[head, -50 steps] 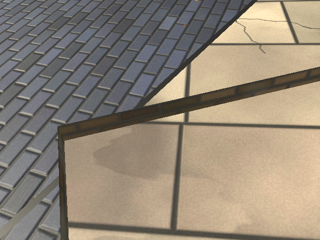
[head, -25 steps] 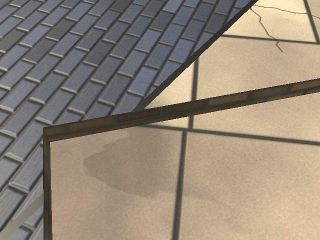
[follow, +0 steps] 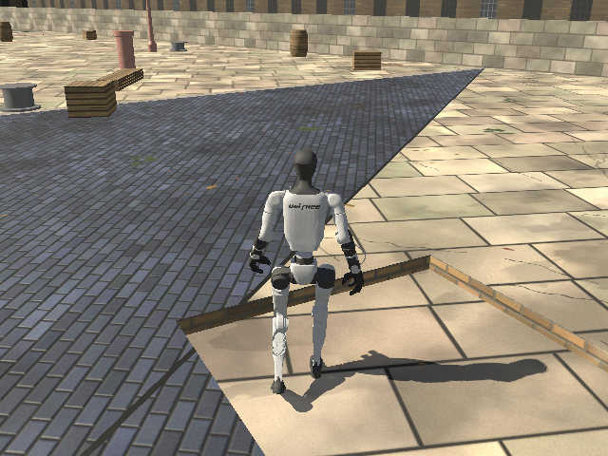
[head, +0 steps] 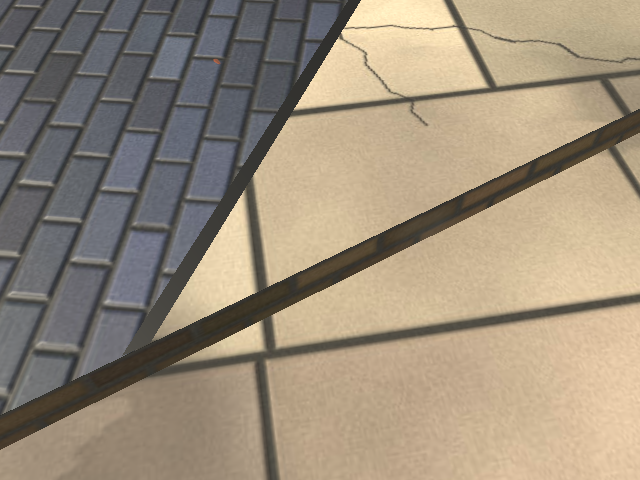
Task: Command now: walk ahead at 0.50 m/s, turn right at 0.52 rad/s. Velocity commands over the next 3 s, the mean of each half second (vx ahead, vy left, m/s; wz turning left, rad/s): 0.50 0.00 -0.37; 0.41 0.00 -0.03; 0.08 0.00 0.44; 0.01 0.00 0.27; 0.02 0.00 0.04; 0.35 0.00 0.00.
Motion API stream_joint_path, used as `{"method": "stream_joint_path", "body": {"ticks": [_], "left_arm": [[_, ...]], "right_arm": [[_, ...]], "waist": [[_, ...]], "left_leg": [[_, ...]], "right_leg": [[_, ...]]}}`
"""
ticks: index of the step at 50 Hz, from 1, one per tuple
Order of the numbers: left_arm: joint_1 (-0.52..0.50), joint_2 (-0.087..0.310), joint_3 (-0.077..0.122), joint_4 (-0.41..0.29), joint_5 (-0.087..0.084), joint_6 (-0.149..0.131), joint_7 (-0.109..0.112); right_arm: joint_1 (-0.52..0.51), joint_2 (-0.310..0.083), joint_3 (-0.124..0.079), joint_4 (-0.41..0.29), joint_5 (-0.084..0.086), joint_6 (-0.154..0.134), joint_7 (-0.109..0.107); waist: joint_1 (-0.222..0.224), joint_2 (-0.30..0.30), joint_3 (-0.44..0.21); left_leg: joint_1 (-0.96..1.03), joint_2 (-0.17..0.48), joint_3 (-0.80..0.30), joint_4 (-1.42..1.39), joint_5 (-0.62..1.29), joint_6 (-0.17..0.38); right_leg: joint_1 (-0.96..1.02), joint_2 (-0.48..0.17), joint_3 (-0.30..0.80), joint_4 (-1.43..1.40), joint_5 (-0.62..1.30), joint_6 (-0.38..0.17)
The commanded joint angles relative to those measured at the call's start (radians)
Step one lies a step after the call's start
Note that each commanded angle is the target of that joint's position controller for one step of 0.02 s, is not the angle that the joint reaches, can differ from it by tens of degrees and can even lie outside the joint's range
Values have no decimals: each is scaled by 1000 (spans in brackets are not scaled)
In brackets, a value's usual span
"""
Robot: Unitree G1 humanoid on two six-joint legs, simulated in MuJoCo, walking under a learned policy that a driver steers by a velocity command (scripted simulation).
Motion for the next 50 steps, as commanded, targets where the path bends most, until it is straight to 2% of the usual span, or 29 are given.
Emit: {"method": "stream_joint_path", "body": {"ticks": [1,3,5,7,10,12,16,19,20,21,22,23,24,25,26,27,28,30,33,37,40,42,44,45,46,47,48,49,50], "left_arm": [[181,147,42,-27,8,-18,11],[110,113,26,-53,20,-20,14],[114,131,29,-55,11,-25,21],[143,162,38,-49,6,-26,35],[176,163,39,-34,4,-21,47],[215,156,36,-10,5,-22,46],[269,150,33,32,2,-19,44],[266,163,37,42,5,-5,50],[250,158,33,38,4,0,51],[238,132,21,26,13,2,49],[272,90,4,9,30,-3,50],[394,35,-12,9,2,-20,45],[327,129,3,14,-14,-27,47],[214,161,10,-12,-17,-29,46],[156,154,8,-25,-3,-32,49],[130,144,12,-34,11,-33,49],[139,126,11,-38,13,-31,46],[157,87,4,-39,10,-25,43],[77,58,-9,-76,16,-22,43],[-40,34,-20,-105,11,-26,33],[-126,32,-21,-131,7,-33,21],[-145,40,-18,-143,11,-41,11],[-73,77,-3,-125,21,-47,8],[26,100,9,-90,32,-49,13],[124,157,25,-65,46,-53,23],[221,211,27,-57,82,-46,34],[244,142,8,-48,66,-27,30],[209,128,5,-61,45,-9,27],[123,126,4,-70,30,-1,32]], "right_arm": [[-97,-126,-18,-129,14,-70,11],[-69,-131,-30,-121,-7,-42,5],[-60,-108,-30,-131,-23,-18,1],[-130,-95,-27,-159,-32,-9,-6],[-226,-69,-15,-184,-29,-14,-1],[-281,-57,-6,-200,-21,-21,8],[-340,-99,-10,-229,-11,-34,22],[-293,-128,-18,-223,-11,-50,30],[-212,-148,-30,-199,-14,-54,27],[-74,-184,-46,-165,-24,-58,22],[92,-249,-61,-145,-31,-57,21],[166,-283,-76,-100,-20,-43,30],[148,-191,-52,-106,11,-42,33],[74,-149,-40,-123,8,-37,29],[11,-134,-31,-139,-8,-31,27],[-20,-113,-23,-142,-16,-28,26],[-26,-102,-17,-138,-24,-29,25],[-13,-103,-15,-123,-14,-31,23],[18,-148,-25,-100,-4,-27,12],[59,-157,-23,-78,6,-15,2],[110,-159,-19,-52,4,-2,-2],[125,-160,-18,-38,2,10,-6],[89,-183,-24,-43,3,18,-12],[67,-182,-24,-49,7,21,-15],[77,-156,-13,-62,-5,17,-16],[156,-68,16,-78,-30,6,-9],[284,-42,30,-28,-5,8,-2],[237,-157,-4,-30,16,19,1],[132,-167,-14,-65,29,33,-5]], "waist": [[76,8,-181],[12,-5,-130],[-6,-17,-116],[6,-25,-89],[44,-55,-74],[78,-74,-66],[102,-83,-40],[68,-111,-48],[22,-113,-85],[-41,-91,-196],[-82,42,-350],[-37,353,-417],[-73,214,-327],[-78,134,-198],[-57,62,-132],[-36,51,-91],[-12,74,-92],[5,100,-97],[-6,75,-73],[-39,72,-53],[-68,77,-31],[-60,94,-41],[-3,114,-83],[51,104,-130],[89,47,-217],[82,-146,-386],[67,-265,-581],[84,-145,-528],[65,-101,-387]], "left_leg": [[-540,59,-118,153,83,33],[-411,97,-118,36,136,12],[-383,91,-101,-49,174,-25],[-405,73,-90,-181,281,-59],[-351,39,-77,-422,498,-69],[-291,21,-63,-513,604,-62],[-335,20,-83,-599,545,-26],[-287,2,-60,-636,410,18],[-177,-22,-32,-671,401,43],[33,23,-71,-640,433,89],[340,200,-296,-602,444,177],[584,362,-728,-742,201,310],[543,346,-758,-803,-10,276],[416,314,-611,-821,22,235],[290,275,-506,-842,142,215],[204,245,-443,-863,250,214],[155,218,-392,-882,327,207],[121,195,-315,-913,435,217],[114,196,-240,-949,564,229],[100,143,-128,-957,602,183],[131,149,-107,-916,682,163],[181,161,-108,-849,773,139],[210,169,-119,-747,877,110],[190,139,-116,-645,950,87],[96,79,-94,-485,852,47],[-214,-13,-69,-155,326,-13],[-295,-66,-131,67,-272,-48],[-327,-25,-174,155,-272,-57],[-398,7,-131,163,-220,-64]], "right_leg": [[565,-293,519,-332,56,-205],[374,-240,420,-373,178,-181],[293,-219,374,-399,241,-189],[255,-195,328,-411,260,-183],[222,-142,258,-406,179,-131],[209,-144,253,-409,114,-108],[355,-208,319,-342,99,-103],[447,-249,360,-265,246,-86],[453,-216,338,-183,394,-67],[402,-160,293,-7,465,-39],[195,-66,223,294,219,8],[-151,62,176,578,-384,73],[-269,3,248,665,-388,68],[-306,-43,210,662,-294,65],[-277,-90,167,621,-215,68],[-249,-119,152,564,-165,73],[-198,-141,147,527,-137,75],[-166,-154,121,462,-128,87],[-211,-165,90,325,-34,116],[-144,-138,56,87,187,122],[-90,-98,35,-31,259,114],[-57,-76,41,-84,246,91],[41,-55,47,-132,211,56],[181,-38,37,-192,280,31],[395,-109,78,-180,607,-4],[790,-372,316,-52,1116,-129],[892,-528,483,-48,1208,-251],[779,-474,432,-89,1020,-225],[648,-428,352,-142,803,-185]]}}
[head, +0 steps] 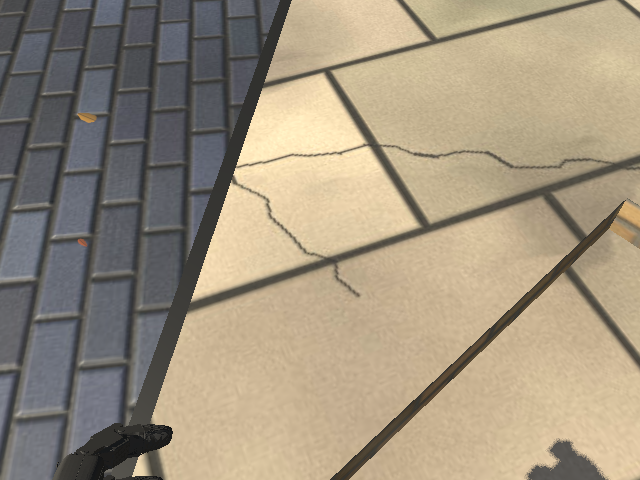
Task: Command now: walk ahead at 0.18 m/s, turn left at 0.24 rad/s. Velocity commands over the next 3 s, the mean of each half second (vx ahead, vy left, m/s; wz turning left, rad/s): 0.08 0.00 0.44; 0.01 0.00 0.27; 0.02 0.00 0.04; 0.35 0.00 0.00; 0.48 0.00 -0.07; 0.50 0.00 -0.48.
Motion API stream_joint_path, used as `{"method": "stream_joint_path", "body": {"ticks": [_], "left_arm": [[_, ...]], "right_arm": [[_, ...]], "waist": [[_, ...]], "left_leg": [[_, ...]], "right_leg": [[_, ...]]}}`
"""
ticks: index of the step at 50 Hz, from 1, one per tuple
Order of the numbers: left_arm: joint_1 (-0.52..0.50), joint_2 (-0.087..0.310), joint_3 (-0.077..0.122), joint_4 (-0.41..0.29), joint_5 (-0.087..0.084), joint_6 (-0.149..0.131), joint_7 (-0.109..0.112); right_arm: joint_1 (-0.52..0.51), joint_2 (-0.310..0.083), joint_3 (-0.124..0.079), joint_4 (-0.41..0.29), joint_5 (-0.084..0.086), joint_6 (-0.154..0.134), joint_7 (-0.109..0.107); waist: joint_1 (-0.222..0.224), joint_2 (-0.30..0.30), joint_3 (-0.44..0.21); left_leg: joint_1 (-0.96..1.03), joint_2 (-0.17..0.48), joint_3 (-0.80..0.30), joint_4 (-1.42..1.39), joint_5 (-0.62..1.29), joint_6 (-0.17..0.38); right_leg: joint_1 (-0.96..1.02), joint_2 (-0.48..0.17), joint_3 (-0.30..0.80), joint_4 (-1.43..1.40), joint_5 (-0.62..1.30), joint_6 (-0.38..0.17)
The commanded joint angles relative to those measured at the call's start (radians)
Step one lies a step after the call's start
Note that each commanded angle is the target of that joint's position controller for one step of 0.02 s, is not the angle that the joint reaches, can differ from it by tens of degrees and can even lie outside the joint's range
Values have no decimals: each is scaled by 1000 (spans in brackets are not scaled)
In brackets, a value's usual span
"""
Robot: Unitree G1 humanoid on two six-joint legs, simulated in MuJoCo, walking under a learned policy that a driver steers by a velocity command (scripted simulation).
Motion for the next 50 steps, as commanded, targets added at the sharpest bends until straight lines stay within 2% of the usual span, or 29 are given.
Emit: {"method": "stream_joint_path", "body": {"ticks": [1,2,3,6,11,13,15,16,17,18,19,20,21,22,23,24,26,28,30,36,38,40,41,42,43,44,45,47,50], "left_arm": [[140,138,43,-9,-23,20,15],[82,116,37,-6,-19,19,18],[44,137,44,1,-5,21,19],[3,151,52,19,3,21,31],[-17,162,54,48,-11,53,56],[0,181,58,66,-18,66,57],[-1,192,62,78,-35,79,57],[2,185,62,85,-48,86,56],[53,163,60,110,-59,92,53],[91,126,53,107,-36,94,45],[28,111,47,59,-11,91,45],[-27,139,56,50,-14,91,48],[-17,155,65,59,-30,96,47],[4,149,70,80,-28,100,54],[2,161,75,86,-22,103,61],[-4,158,77,81,-18,99,62],[12,133,72,80,-25,90,58],[6,120,67,78,-36,84,59],[2,105,60,81,-36,86,55],[39,116,57,103,-42,93,44],[51,116,56,109,-43,88,41],[87,103,53,128,-41,76,33],[104,105,52,138,-32,70,30],[125,144,59,143,-18,65,31],[147,219,71,147,-6,64,32],[101,171,54,149,-3,61,22],[29,127,40,131,1,53,15],[48,121,35,151,-6,40,12],[98,121,27,184,-11,32,14]], "right_arm": [[23,-130,-37,-57,16,25,-14],[22,-116,-41,-57,8,53,-28],[43,-97,-41,-58,3,76,-38],[49,-78,-50,-84,-9,100,-49],[-27,-74,-50,-144,-15,118,-36],[-63,-78,-51,-174,-15,120,-26],[-42,-77,-55,-182,-15,119,-13],[-8,-76,-59,-172,-17,116,-8],[6,-100,-69,-169,-23,112,-8],[2,-193,-93,-191,-25,110,-21],[-2,-271,-103,-229,-47,99,-20],[5,-250,-101,-239,-72,75,-9],[-36,-228,-97,-243,-64,57,-7],[-93,-201,-95,-252,-43,53,-13],[-128,-164,-83,-263,-22,57,-20],[-138,-146,-75,-271,-17,61,-28],[-115,-139,-73,-281,-24,69,-41],[-91,-145,-77,-285,-21,74,-53],[-88,-138,-74,-292,-24,79,-59],[-130,-131,-65,-307,-40,94,-40],[-138,-120,-60,-299,-35,96,-36],[-161,-103,-52,-289,-20,96,-37],[-147,-93,-48,-277,-15,92,-36],[-118,-76,-44,-269,-30,83,-35],[-61,-53,-39,-266,-54,73,-28],[-78,-42,-35,-267,-49,71,-29],[-100,-70,-43,-253,-41,75,-33],[-155,-56,-43,-244,-40,92,-40],[-131,-57,-46,-215,-36,97,-34]], "waist": [[85,-63,-249],[51,-76,-191],[26,-117,-152],[7,-140,-132],[35,-133,-138],[47,-122,-131],[29,-115,-132],[14,-100,-129],[20,-36,-98],[54,179,-75],[41,334,-48],[0,221,-113],[30,165,-100],[55,113,-97],[63,102,-90],[71,104,-100],[70,110,-141],[59,117,-154],[48,123,-163],[36,165,-124],[33,167,-112],[63,149,-101],[74,124,-94],[60,59,-114],[13,-124,-144],[16,-194,-136],[15,-163,-96],[40,-154,-69],[55,-99,-28]], "left_leg": [[-351,84,-16,245,-26,-39],[-284,108,-13,189,28,-51],[-205,97,18,182,81,-65],[-149,95,52,121,169,-63],[-74,103,97,-23,239,-32],[-68,103,104,-101,217,-12],[-23,86,129,-245,240,17],[24,57,154,-365,305,41],[58,40,118,-500,403,76],[152,209,-157,-610,709,149],[170,417,-422,-615,1046,343],[126,424,-437,-631,980,416],[124,364,-350,-622,899,363],[131,310,-289,-604,831,301],[128,289,-263,-597,827,269],[119,267,-245,-588,867,259],[174,244,-227,-571,944,264],[244,240,-224,-565,973,261],[263,239,-220,-560,954,254],[119,235,-242,-564,864,260],[114,233,-264,-551,843,253],[99,203,-263,-529,782,221],[71,178,-258,-530,703,187],[27,128,-224,-492,558,137],[-50,30,-129,-388,305,79],[-22,-4,-60,-385,162,25],[41,23,-41,-380,185,0],[70,32,-53,-460,351,-2],[82,37,-64,-496,411,14]], "right_leg": [[476,-330,275,-112,530,-222],[328,-299,223,-177,361,-199],[200,-277,176,-230,269,-195],[101,-270,80,-282,160,-212],[127,-293,11,-281,41,-205],[189,-323,18,-253,68,-198],[240,-330,5,-185,132,-171],[243,-311,-20,-125,126,-138],[213,-258,-67,-16,33,-69],[30,-151,-158,232,-206,40],[-185,-2,-102,484,-548,124],[-193,9,33,668,-594,128],[-204,-9,70,729,-516,117],[-223,-18,77,735,-438,117],[-228,-21,80,726,-393,124],[-198,-11,76,736,-350,133],[-182,9,71,720,-302,146],[-191,14,70,615,-283,150],[-151,3,67,501,-268,156],[72,-7,36,290,-304,142],[112,-10,31,199,-303,131],[202,-4,13,-20,-158,110],[281,-11,23,-157,7,92],[378,-78,92,-172,159,71],[453,-213,215,-124,407,-1],[327,-291,281,-168,308,-126],[248,-264,267,-194,167,-140],[237,-165,196,-184,7,-63],[214,-107,138,-186,-142,-2]]}}
Over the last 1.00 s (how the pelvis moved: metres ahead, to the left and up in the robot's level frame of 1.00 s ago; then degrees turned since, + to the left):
0.54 -0.05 0.01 -9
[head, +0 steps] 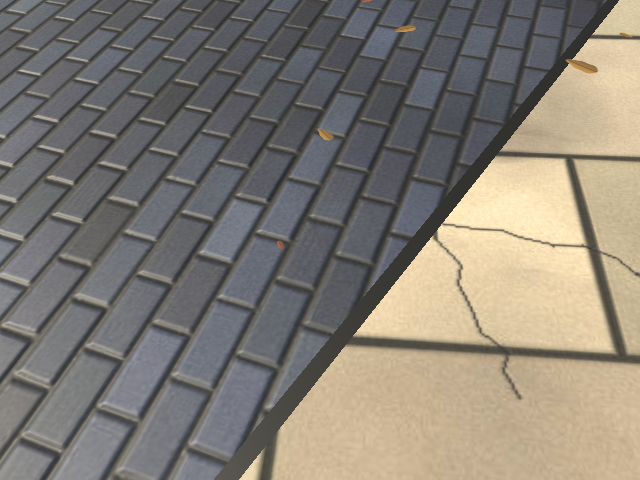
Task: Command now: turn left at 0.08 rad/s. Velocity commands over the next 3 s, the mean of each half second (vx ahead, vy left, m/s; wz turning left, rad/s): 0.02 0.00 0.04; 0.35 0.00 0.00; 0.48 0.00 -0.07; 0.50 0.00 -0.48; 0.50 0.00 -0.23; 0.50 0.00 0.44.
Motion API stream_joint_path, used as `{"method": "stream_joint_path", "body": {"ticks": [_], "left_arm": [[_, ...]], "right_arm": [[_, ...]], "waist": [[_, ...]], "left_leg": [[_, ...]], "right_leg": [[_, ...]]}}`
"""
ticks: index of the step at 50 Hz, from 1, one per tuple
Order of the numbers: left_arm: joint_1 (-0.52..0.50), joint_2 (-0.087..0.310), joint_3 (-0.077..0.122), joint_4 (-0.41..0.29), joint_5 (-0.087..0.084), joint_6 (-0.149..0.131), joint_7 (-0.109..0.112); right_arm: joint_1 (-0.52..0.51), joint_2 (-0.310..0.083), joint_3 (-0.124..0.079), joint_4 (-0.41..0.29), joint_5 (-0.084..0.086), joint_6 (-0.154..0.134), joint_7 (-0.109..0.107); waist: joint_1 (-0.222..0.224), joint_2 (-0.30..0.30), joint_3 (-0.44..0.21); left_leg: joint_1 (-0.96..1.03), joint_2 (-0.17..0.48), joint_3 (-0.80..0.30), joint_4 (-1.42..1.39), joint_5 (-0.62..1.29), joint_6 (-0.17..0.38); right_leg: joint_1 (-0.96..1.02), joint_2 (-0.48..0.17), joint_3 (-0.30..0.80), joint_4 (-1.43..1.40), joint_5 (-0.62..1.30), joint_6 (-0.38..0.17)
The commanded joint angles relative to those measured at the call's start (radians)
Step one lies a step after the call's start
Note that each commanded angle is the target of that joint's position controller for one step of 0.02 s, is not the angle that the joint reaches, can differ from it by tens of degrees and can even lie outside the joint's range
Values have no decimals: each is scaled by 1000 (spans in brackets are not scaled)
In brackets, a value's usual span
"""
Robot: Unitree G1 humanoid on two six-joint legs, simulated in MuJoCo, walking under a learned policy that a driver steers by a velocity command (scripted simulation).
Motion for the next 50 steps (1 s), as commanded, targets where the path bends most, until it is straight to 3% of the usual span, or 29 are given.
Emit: {"method": "stream_joint_path", "body": {"ticks": [1,8,21,23,24,25,27,29,31,33,35,36,37,38,39,40,41,42,43,44,45,46,48,50], "left_arm": [[-34,130,17,-39,-4,-22,4],[2,116,9,11,-14,-14,10],[45,106,1,100,-18,-3,8],[63,100,-2,116,-17,1,15],[65,120,4,116,-23,5,21],[77,150,13,116,-29,7,26],[136,193,29,122,-35,3,34],[167,197,38,126,-29,-13,39],[171,176,37,118,-38,-29,39],[142,153,32,103,-43,-27,36],[103,178,36,79,-44,-13,35],[86,200,40,68,-47,-6,38],[61,192,35,54,-57,-6,38],[26,147,23,30,-58,-14,33],[50,32,-9,14,-10,-27,18],[141,26,-3,28,-63,-44,17],[110,74,7,24,-91,-58,11],[57,77,7,13,-92,-71,0],[50,58,4,22,-79,-73,-5],[44,45,1,17,-64,-74,-10],[45,21,-6,15,-59,-68,-25],[54,-6,-15,6,-61,-59,-38],[25,-67,-41,-34,-74,-39,-38],[-58,-87,-68,-112,-67,-35,-27]], "right_arm": [[5,-98,-31,-31,4,-13,0],[42,-86,-36,59,9,-33,-4],[88,-80,-32,188,15,-33,-22],[104,-57,-25,212,14,-29,-26],[91,-54,-24,212,18,-28,-29],[75,-50,-23,203,22,-33,-32],[27,-48,-19,176,34,-58,-27],[16,-58,-25,174,51,-87,-12],[23,-59,-30,178,56,-112,7],[30,-31,-21,190,50,-128,23],[88,-18,-24,215,43,-133,30],[178,-31,-35,249,39,-131,27],[275,-63,-52,279,29,-124,25],[398,-98,-66,309,23,-120,24],[443,-146,-60,305,27,-109,16],[478,-180,-63,317,8,-122,29],[381,-135,-48,303,22,-130,34],[323,-76,-28,297,18,-126,38],[298,-43,-10,293,7,-121,46],[305,-29,0,300,-2,-114,50],[333,13,18,314,-6,-104,52],[347,30,29,322,-9,-91,51],[385,27,42,338,-9,-73,40],[394,43,59,340,-8,-71,28]], "waist": [[-5,-111,-5],[13,-25,-21],[9,-38,-4],[8,-60,-11],[15,-84,10],[26,-129,36],[52,-202,107],[58,-189,159],[42,-118,149],[23,-131,94],[-27,-149,54],[-78,-147,19],[-137,-108,-16],[-183,10,-77],[-133,294,-123],[-111,279,-156],[-75,107,11],[-66,55,110],[-48,18,121],[-38,19,128],[-30,29,115],[-19,40,110],[-18,54,132],[-19,49,167]], "left_leg": [[48,35,-20,-53,96,9],[56,43,-26,-88,178,-7],[81,48,-9,-110,199,-10],[80,17,31,-96,50,-11],[44,-12,66,-48,-60,-7],[-19,-35,102,26,-154,-2],[-166,-1,122,221,-203,10],[-329,60,89,451,-282,23],[-444,104,71,490,-281,40],[-293,96,120,332,-242,45],[-22,38,191,118,-121,45],[118,-13,241,21,12,43],[222,-42,243,-69,69,56],[371,50,87,-163,92,93],[469,295,-250,-219,301,143],[442,444,-631,-341,-68,322],[385,445,-579,-369,-309,342],[335,392,-446,-370,-359,307],[300,343,-353,-356,-303,269],[274,312,-277,-337,-176,255],[242,285,-213,-321,-97,243],[198,273,-163,-317,-46,245],[125,287,-131,-332,-19,271],[75,283,-101,-339,-9,256]], "right_leg": [[-56,-115,123,-152,55,-21],[7,-86,88,-111,156,-27],[14,-60,71,-119,229,-24],[4,-55,82,-159,2,-36],[-13,-62,111,-188,-188,-61],[-25,-101,181,-234,-364,-100],[-38,-269,418,-355,-540,-208],[3,-363,529,-392,-449,-279],[113,-355,486,-369,-326,-269],[86,-266,307,-340,-135,-214],[-53,-195,187,-263,48,-198],[-103,-183,161,-178,230,-195],[-132,-156,132,-35,425,-169],[-224,-90,57,231,430,-103],[-418,3,-21,593,-173,-17],[-539,63,121,820,-256,-18],[-708,-9,126,971,-204,-24],[-813,-39,116,1052,-114,-37],[-850,-69,81,1123,-57,-40],[-891,-80,64,1199,-24,-37],[-920,-94,42,1295,-22,-37],[-956,-101,31,1374,-35,-35],[-1102,-95,15,1642,-134,-14],[-1235,-99,29,1719,-142,-4]]}}
Over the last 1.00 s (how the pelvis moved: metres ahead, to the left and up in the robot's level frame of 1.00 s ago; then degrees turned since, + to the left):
0.07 -0.02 0.01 23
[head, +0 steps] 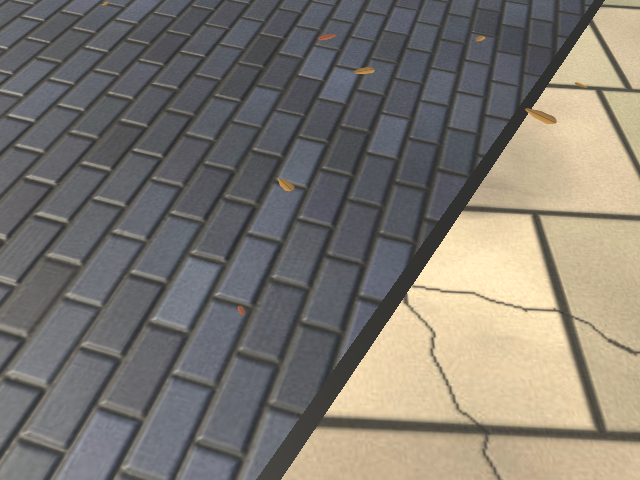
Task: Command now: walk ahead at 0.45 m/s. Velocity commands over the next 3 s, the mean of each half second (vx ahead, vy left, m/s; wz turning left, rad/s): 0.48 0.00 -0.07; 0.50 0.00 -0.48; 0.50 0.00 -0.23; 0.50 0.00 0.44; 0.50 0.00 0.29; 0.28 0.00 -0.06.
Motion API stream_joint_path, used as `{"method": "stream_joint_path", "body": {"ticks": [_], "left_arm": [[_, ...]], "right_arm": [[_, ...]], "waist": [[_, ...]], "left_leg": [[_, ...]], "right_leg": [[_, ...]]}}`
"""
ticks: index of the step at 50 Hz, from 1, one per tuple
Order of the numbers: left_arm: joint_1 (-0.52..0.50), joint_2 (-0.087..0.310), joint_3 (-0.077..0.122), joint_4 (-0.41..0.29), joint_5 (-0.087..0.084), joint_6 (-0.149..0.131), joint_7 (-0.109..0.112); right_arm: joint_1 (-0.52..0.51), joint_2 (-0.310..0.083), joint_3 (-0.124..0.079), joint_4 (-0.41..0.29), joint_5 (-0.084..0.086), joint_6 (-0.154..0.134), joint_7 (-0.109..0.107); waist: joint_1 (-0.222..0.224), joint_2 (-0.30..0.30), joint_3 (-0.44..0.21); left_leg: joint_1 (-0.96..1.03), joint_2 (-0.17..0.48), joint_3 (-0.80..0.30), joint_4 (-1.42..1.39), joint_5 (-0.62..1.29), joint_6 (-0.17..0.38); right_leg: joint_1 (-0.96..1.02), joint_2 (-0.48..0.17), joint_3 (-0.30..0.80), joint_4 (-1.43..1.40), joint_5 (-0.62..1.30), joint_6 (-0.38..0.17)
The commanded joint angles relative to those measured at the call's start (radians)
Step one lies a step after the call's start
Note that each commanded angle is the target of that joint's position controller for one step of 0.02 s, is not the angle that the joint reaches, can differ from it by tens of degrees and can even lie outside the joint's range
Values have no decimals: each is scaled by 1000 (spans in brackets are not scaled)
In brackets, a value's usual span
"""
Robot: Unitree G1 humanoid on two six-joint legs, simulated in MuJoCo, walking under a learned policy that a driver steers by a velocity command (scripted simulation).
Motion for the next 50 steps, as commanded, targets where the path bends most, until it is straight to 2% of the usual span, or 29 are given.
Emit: {"method": "stream_joint_path", "body": {"ticks": [1,3,4,5,6,8,10,11,12,13,14,15,16,18,19,20,21,24,28,33,36,38,39,40,41,42,44,47,50], "left_arm": [[-101,-67,-53,-154,9,-4,4],[-246,-50,-77,-276,32,-28,2],[-285,-20,-80,-298,45,-36,-1],[-365,-46,-92,-339,53,-39,5],[-347,-33,-83,-341,40,-45,7],[-218,35,-46,-322,19,-46,0],[-30,120,-3,-294,8,-28,-18],[121,178,22,-244,22,-17,-27],[253,262,56,-161,68,-15,-35],[332,255,51,-98,74,0,-13],[250,155,27,-74,74,-4,6],[164,70,0,-47,49,-16,-6],[120,-2,-16,-7,64,-27,-21],[88,-68,-26,58,79,-46,-44],[96,-72,-24,70,75,-48,-40],[92,-25,-13,77,62,-53,-36],[82,-10,-16,75,55,-63,-31],[155,65,-3,79,53,-74,-11],[274,120,18,82,41,-68,31],[340,154,44,65,21,-39,39],[322,179,65,52,19,-16,49],[284,166,69,22,30,-10,47],[229,134,59,-25,44,-14,41],[300,27,34,-66,42,-25,40],[357,46,28,-77,23,-38,37],[300,146,58,-73,4,-33,39],[187,158,72,-99,11,-24,44],[172,101,72,-125,12,2,38],[109,93,73,-172,20,17,32]], "right_arm": [[10,-86,12,-31,-2,1,-20],[-11,-89,23,-46,23,-3,-44],[22,-107,19,-57,27,-13,-54],[80,-153,4,-37,43,-22,-64],[69,-162,9,-39,59,-32,-64],[107,-238,-2,-31,40,-31,-56],[56,-286,-18,-30,6,4,-53],[0,-289,-27,-58,4,2,-59],[86,-132,-4,-94,6,-30,-40],[42,-97,-5,-82,-13,-75,6],[-19,-107,-31,-123,25,-94,43],[-174,-88,-23,-207,42,-91,49],[-305,-61,-10,-289,40,-84,38],[-262,-67,3,-329,44,-61,17],[-245,-48,16,-339,43,-58,21],[-223,-69,19,-338,45,-50,15],[-244,-105,11,-350,29,-46,11],[-372,-164,-1,-397,5,-51,4],[-581,-153,-3,-448,32,-73,-5],[-731,-168,-16,-483,54,-90,20],[-696,-205,-34,-478,53,-107,28],[-507,-278,-70,-428,43,-119,16],[-317,-330,-88,-398,24,-123,7],[-198,-408,-113,-390,3,-105,-8],[-209,-350,-96,-396,7,-96,-6],[-273,-250,-74,-407,14,-90,-12],[-354,-210,-63,-403,21,-89,-10],[-367,-202,-71,-369,12,-98,-7],[-355,-236,-88,-349,16,-101,-8]], "waist": [[42,120,242],[48,105,236],[24,72,181],[-4,94,139],[29,102,87],[118,279,-40],[255,406,-128],[318,376,-220],[252,-53,-404],[249,-220,-449],[193,-151,-282],[136,-41,-70],[106,30,38],[11,48,57],[-12,45,47],[-35,46,74],[-48,37,61],[0,-1,66],[93,1,52],[152,-45,79],[120,-80,71],[32,-82,-45],[-55,-44,-198],[-50,202,-353],[-24,378,-424],[-18,255,-260],[16,111,-81],[59,151,7],[65,113,52]], "left_leg": [[-113,271,-216,-202,88,157],[-258,190,-127,-251,93,107],[-357,187,-106,-344,176,129],[-358,237,-129,-458,247,146],[-279,221,-76,-449,515,134],[58,238,-37,-239,1354,126],[303,291,-39,57,1806,82],[201,280,-71,276,1714,73],[-210,82,-105,655,1132,47],[-349,-95,-262,1001,110,38],[-527,-104,-358,1334,45,44],[-643,-44,-273,1425,39,79],[-691,7,-218,1476,90,114],[-659,62,-211,1412,192,145],[-666,65,-211,1367,201,149],[-690,77,-170,1233,185,124],[-691,99,-144,1131,199,102],[-721,126,-69,891,298,19],[-668,98,-62,453,386,-58],[-612,53,-72,136,355,-82],[-472,37,-83,38,320,-61],[-193,35,-74,20,286,-12],[98,159,-176,90,270,52],[496,404,-536,65,173,172],[527,488,-819,-51,29,240],[392,442,-671,-61,-12,194],[107,348,-392,-116,156,134],[-41,282,-198,-192,304,126],[-65,289,-101,-222,418,145]], "right_leg": [[-402,-25,21,162,0,15],[-266,-66,-64,-218,125,30],[-37,-53,-159,-427,235,39],[157,-65,-165,-582,248,24],[320,-18,-215,-710,225,-7],[420,95,-266,-806,91,-64],[525,140,-182,-1036,55,-127],[746,73,23,-1095,86,-172],[1137,-159,550,-1322,-96,-329],[1192,-272,976,-1694,-149,-342],[1038,-324,971,-1748,-149,-308],[849,-309,771,-1702,-127,-244],[669,-268,538,-1665,-23,-201],[593,-132,263,-1657,132,-140],[610,-94,192,-1658,192,-146],[622,-74,145,-1705,215,-170],[639,-56,148,-1738,231,-172],[693,-57,149,-1825,364,-188],[840,-84,173,-1856,419,-180],[1007,-135,246,-1781,317,-182],[1027,-156,283,-1703,395,-157],[983,-97,249,-1517,579,-116],[831,-43,216,-1277,495,-88],[450,111,97,-929,135,-12],[291,94,150,-715,-167,-7],[226,31,170,-626,-92,-4],[282,-35,134,-675,67,6],[338,-77,114,-736,128,10],[281,-86,116,-814,190,24]]}}
Over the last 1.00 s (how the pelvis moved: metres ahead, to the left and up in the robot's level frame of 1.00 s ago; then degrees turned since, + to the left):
0.16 0.03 0.00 -1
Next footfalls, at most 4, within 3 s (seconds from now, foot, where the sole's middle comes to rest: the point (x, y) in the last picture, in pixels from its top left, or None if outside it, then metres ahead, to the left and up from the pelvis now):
0.22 right None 0.31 -0.11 -0.66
0.78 left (260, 409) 0.63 0.08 -0.66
1.30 right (418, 335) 0.81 -0.27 -0.66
1.86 left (353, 219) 1.17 -0.15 -0.66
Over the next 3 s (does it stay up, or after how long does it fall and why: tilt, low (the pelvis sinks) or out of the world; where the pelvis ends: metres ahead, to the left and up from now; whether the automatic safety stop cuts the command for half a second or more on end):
stays up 1.55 -0.26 0.11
